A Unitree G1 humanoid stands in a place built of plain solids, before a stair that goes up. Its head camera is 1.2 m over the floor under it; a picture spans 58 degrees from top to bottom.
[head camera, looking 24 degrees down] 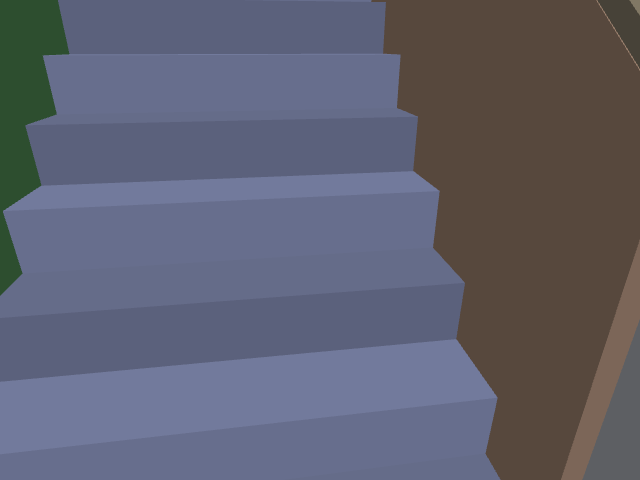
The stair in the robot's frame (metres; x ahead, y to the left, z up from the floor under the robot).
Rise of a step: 0.20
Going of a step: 0.24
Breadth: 1.28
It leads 8 degrees to the left of straight ahead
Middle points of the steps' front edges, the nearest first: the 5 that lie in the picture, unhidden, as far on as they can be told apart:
0.75 0.18 0.39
0.99 0.22 0.59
1.23 0.25 0.78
1.46 0.29 0.98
1.70 0.32 1.18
